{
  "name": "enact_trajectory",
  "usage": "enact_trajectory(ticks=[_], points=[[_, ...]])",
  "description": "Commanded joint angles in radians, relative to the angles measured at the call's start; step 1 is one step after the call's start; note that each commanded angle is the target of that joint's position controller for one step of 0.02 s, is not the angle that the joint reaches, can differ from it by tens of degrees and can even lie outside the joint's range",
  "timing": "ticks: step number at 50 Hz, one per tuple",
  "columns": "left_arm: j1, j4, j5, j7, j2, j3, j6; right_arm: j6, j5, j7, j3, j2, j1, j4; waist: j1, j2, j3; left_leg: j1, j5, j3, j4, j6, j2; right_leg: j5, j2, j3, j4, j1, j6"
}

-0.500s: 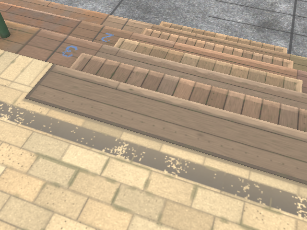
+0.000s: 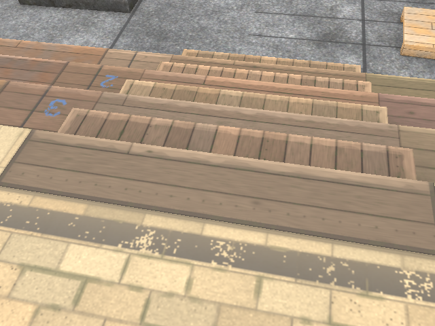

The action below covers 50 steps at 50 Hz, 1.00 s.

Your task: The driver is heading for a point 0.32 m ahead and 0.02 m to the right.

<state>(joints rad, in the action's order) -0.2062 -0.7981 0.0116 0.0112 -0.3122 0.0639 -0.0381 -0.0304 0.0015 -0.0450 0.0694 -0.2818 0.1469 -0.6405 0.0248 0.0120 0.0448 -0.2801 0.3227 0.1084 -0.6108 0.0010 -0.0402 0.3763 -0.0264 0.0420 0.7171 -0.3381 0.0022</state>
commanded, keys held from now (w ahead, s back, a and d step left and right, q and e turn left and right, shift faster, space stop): e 0.24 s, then no key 0.76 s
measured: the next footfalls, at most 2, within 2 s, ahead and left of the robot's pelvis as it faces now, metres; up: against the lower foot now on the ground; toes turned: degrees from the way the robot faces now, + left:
left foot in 0.52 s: +0.06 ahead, +0.13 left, +0.00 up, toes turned -15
right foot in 1.92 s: +0.12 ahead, -0.14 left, +0.00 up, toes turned -15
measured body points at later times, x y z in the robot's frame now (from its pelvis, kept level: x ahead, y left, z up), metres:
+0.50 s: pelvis +0.00 +0.00 +0.01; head +0.02 -0.01 +0.46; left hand +0.21 +0.23 -0.08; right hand +0.09 -0.30 -0.09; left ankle +0.02 +0.14 -0.71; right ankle +0.00 -0.10 -0.72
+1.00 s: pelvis +0.02 +0.03 +0.01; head +0.02 +0.02 +0.46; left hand +0.18 +0.26 -0.11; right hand +0.09 -0.25 -0.10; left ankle +0.02 +0.14 -0.72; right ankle +0.00 -0.10 -0.72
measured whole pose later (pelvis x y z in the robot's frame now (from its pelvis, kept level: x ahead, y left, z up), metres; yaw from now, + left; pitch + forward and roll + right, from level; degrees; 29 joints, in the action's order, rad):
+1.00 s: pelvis +0.02 +0.03 +0.01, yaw -13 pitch -1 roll +0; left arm -0.21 -0.81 -0.01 -0.03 -0.24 0.05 -0.02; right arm 0.03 -0.01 -0.01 0.02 -0.23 0.20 -0.77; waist 0.01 0.00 0.03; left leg -0.18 0.31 -0.02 -0.51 -0.01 0.02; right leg 0.25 0.05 -0.13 0.52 -0.25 -0.01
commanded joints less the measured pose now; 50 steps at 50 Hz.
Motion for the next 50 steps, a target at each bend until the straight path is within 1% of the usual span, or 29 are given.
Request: enact_trajectory(ticks=[1, 2, 3, 4, 5, 6, 7, 8, 11, 12, 15, 19, 22, 23, 24, 25, 26, 27, 28, 29, 30, 31, 32, 34, 35, 37, 40, 44, 50], points=[[-0.046, 0.063, -0.010, 0.003, -0.110, 0.035, 0.007, 0.012, 0.012, -0.007, 0.043, -0.123, -0.039, 0.053, 0.014, 0.008, -0.087, -0.033, -0.238, -0.096, -0.017, -0.074, -0.165, -0.306, -0.022, -0.080, -0.218, 0.111, 0.065], [-0.039, 0.090, -0.015, -0.013, -0.250, 0.069, 0.012, 0.012, -0.018, -0.008, 0.028, -0.068, -0.024, 0.085, -0.030, -0.286, -0.072, -0.255, 0.070, 0.041, -0.290, 0.049, 0.007, -0.572, -0.243, -0.460, -0.335, 0.205, 0.202], [-0.097, 0.100, -0.048, -0.005, -0.237, 0.058, 0.028, 0.015, -0.013, -0.015, 0.024, -0.076, -0.135, 0.112, 0.066, -0.290, -0.110, -0.357, 0.396, -0.119, -0.512, 0.058, 0.086, -0.671, -0.361, -0.639, -0.410, 0.232, 0.363], [-0.078, 0.109, -0.053, -0.002, -0.215, 0.048, 0.049, 0.016, 0.001, -0.015, 0.033, -0.098, -0.107, 0.099, 0.041, -0.175, -0.126, -0.377, 0.364, -0.191, -0.610, 0.051, 0.057, -0.660, -0.341, -0.566, -0.388, 0.249, 0.356], [-0.027, 0.120, -0.033, -0.005, -0.198, 0.047, 0.059, 0.013, 0.001, -0.016, 0.038, -0.108, -0.079, 0.076, 0.010, -0.108, -0.118, -0.388, 0.279, -0.200, -0.626, 0.046, 0.038, -0.618, -0.284, -0.481, -0.359, 0.255, 0.301], [0.013, 0.129, -0.012, -0.012, -0.181, 0.043, 0.057, 0.013, -0.006, -0.021, 0.044, -0.119, -0.065, 0.059, -0.005, -0.069, -0.109, -0.405, 0.202, -0.203, -0.592, 0.048, 0.026, -0.581, -0.245, -0.434, -0.352, 0.258, 0.254], [0.033, 0.136, 0.000, -0.020, -0.159, 0.035, 0.052, 0.012, -0.011, -0.025, 0.050, -0.129, -0.059, 0.051, -0.013, -0.074, -0.118, -0.381, 0.147, -0.208, -0.571, 0.055, 0.017, -0.574, -0.220, -0.406, -0.352, 0.253, 0.231], [0.032, 0.141, 0.002, -0.025, -0.151, 0.031, 0.044, 0.014, -0.008, -0.022, 0.049, -0.116, -0.043, 0.045, -0.021, -0.089, -0.128, -0.345, 0.109, -0.197, -0.577, 0.066, 0.031, -0.579, -0.194, -0.386, -0.356, 0.234, 0.226], [0.011, 0.153, -0.002, -0.037, -0.147, 0.033, 0.032, 0.017, 0.003, -0.016, 0.042, -0.091, -0.035, 0.038, -0.013, -0.107, -0.138, -0.333, 0.051, -0.193, -0.489, 0.083, 0.049, -0.523, -0.164, -0.374, -0.370, 0.260, 0.224], [0.005, 0.156, 0.000, -0.040, -0.150, 0.036, 0.029, 0.019, 0.003, -0.016, 0.040, -0.087, -0.046, 0.039, -0.007, -0.111, -0.133, -0.335, 0.042, -0.195, -0.437, 0.088, 0.052, -0.486, -0.160, -0.384, -0.373, 0.269, 0.223], [0.018, 0.167, -0.006, -0.048, -0.143, 0.035, 0.020, 0.023, 0.005, -0.011, 0.035, -0.082, -0.046, 0.027, 0.004, -0.141, -0.133, -0.278, 0.022, -0.191, -0.307, 0.099, 0.038, -0.369, -0.154, -0.386, -0.380, 0.251, 0.220], [0.039, 0.172, -0.018, -0.037, -0.141, 0.032, 0.014, 0.032, 0.008, 0.003, 0.032, -0.084, -0.044, 0.020, 0.019, -0.171, -0.104, -0.155, 0.052, -0.170, -0.184, 0.087, 0.031, -0.264, -0.147, -0.409, -0.387, 0.155, 0.230], [0.055, 0.170, -0.018, -0.029, -0.132, 0.026, 0.008, 0.043, 0.011, 0.014, 0.030, -0.086, -0.029, 0.013, 0.020, -0.169, -0.099, -0.090, 0.062, -0.161, -0.086, 0.071, 0.032, -0.294, -0.153, -0.444, -0.367, 0.142, 0.230], [0.065, 0.169, -0.015, -0.029, -0.124, 0.021, 0.007, 0.048, 0.012, 0.018, 0.029, -0.081, -0.014, 0.007, 0.009, -0.164, -0.101, -0.057, 0.037, -0.156, -0.023, 0.063, 0.033, -0.313, -0.148, -0.448, -0.353, 0.141, 0.223], [0.082, 0.168, -0.010, -0.029, -0.112, 0.015, 0.006, 0.053, 0.010, 0.024, 0.026, -0.070, 0.013, -0.006, -0.013, -0.153, -0.104, 0.000, -0.030, -0.145, 0.081, 0.052, 0.037, -0.326, -0.133, -0.440, -0.334, 0.128, 0.206], [0.081, 0.163, -0.004, -0.029, -0.094, 0.008, 0.006, 0.060, 0.003, 0.030, 0.022, -0.060, 0.039, -0.018, -0.035, -0.138, -0.104, 0.079, -0.149, -0.138, 0.218, 0.034, 0.038, -0.319, -0.109, -0.426, -0.319, 0.101, 0.175], [0.046, 0.153, -0.010, -0.029, -0.073, 0.001, 0.012, 0.065, -0.014, 0.032, 0.023, -0.084, 0.047, -0.017, -0.026, -0.095, -0.117, 0.164, -0.252, -0.187, 0.247, 0.011, -0.018, -0.260, -0.078, -0.400, -0.296, 0.057, 0.124], [0.000, 0.149, -0.031, -0.026, -0.046, -0.006, 0.021, 0.065, -0.031, 0.029, 0.031, -0.147, 0.054, -0.004, 0.013, 0.055, -0.141, 0.220, -0.430, -0.319, 0.249, -0.044, -0.159, -0.112, 0.008, -0.307, -0.179, 0.004, 0.065], [-0.007, 0.155, -0.024, -0.024, -0.043, -0.001, 0.028, 0.064, -0.039, 0.034, 0.027, -0.150, 0.004, -0.016, 0.058, 0.192, -0.106, 0.097, -0.388, -0.393, 0.265, -0.148, -0.222, 0.012, 0.072, -0.197, -0.183, 0.015, 0.021], [0.014, 0.144, -0.035, -0.026, -0.073, 0.003, 0.029, 0.069, -0.032, 0.037, 0.009, -0.085, -0.055, 0.004, 0.044, 0.161, -0.091, 0.042, -0.281, -0.381, 0.292, -0.161, -0.199, -0.024, 0.044, -0.187, -0.192, 0.079, -0.009], [0.052, 0.147, -0.036, -0.027, -0.076, 0.007, 0.028, 0.072, -0.028, 0.038, 0.005, -0.074, -0.050, -0.003, 0.026, 0.153, -0.084, 0.046, -0.196, -0.343, 0.283, -0.122, -0.148, -0.095, 0.044, -0.182, -0.214, 0.094, -0.013], [0.068, 0.141, -0.037, -0.028, -0.064, 0.006, 0.021, 0.076, -0.024, 0.038, 0.007, -0.089, -0.029, -0.011, 0.010, 0.142, -0.083, 0.043, -0.145, -0.310, 0.277, -0.090, -0.113, -0.141, 0.042, -0.185, -0.226, 0.112, -0.013], [0.070, 0.144, -0.039, -0.027, -0.062, 0.006, 0.015, 0.081, -0.021, 0.037, 0.006, -0.094, -0.017, -0.018, 0.004, 0.139, -0.068, 0.030, -0.108, -0.301, 0.276, -0.075, -0.104, -0.173, 0.034, -0.193, -0.236, 0.120, -0.010], [0.049, 0.129, -0.027, -0.023, -0.053, 0.005, 0.014, 0.083, -0.023, 0.033, -0.002, -0.086, 0.002, -0.024, 0.002, 0.097, -0.044, 0.021, -0.068, -0.256, 0.260, -0.048, -0.069, -0.189, 0.028, -0.203, -0.249, 0.113, 0.011], [0.046, 0.122, -0.025, -0.023, -0.051, 0.006, 0.018, 0.082, -0.021, 0.031, -0.003, -0.085, 0.012, -0.026, -0.005, 0.072, -0.039, 0.030, -0.067, -0.242, 0.244, -0.042, -0.057, -0.196, 0.027, -0.205, -0.255, 0.104, 0.018], [0.043, 0.109, -0.027, -0.025, -0.047, 0.007, 0.024, 0.080, -0.016, 0.027, -0.007, -0.081, 0.027, -0.029, -0.016, 0.029, -0.043, 0.048, -0.089, -0.228, 0.221, -0.043, -0.045, -0.225, 0.022, -0.214, -0.263, 0.096, 0.017], [0.033, 0.092, -0.024, -0.028, -0.036, 0.006, 0.030, 0.075, -0.013, 0.025, -0.011, -0.073, 0.039, -0.034, -0.024, -0.014, -0.056, 0.068, -0.125, -0.212, 0.197, -0.044, -0.030, -0.264, 0.017, -0.222, -0.265, 0.101, 0.012], [0.019, 0.072, -0.022, -0.034, -0.034, 0.007, 0.032, 0.072, -0.013, 0.030, -0.017, -0.061, 0.040, -0.045, -0.024, -0.031, -0.061, 0.071, -0.146, -0.198, 0.185, -0.042, -0.016, -0.291, 0.013, -0.228, -0.263, 0.116, 0.011], [0.003, 0.043, -0.020, -0.045, -0.035, 0.009, 0.029, 0.073, -0.011, 0.035, -0.023, -0.055, 0.045, -0.075, -0.020, -0.024, -0.058, 0.063, -0.164, -0.188, 0.189, -0.038, -0.005, -0.324, 0.008, -0.231, -0.258, 0.145, 0.012]])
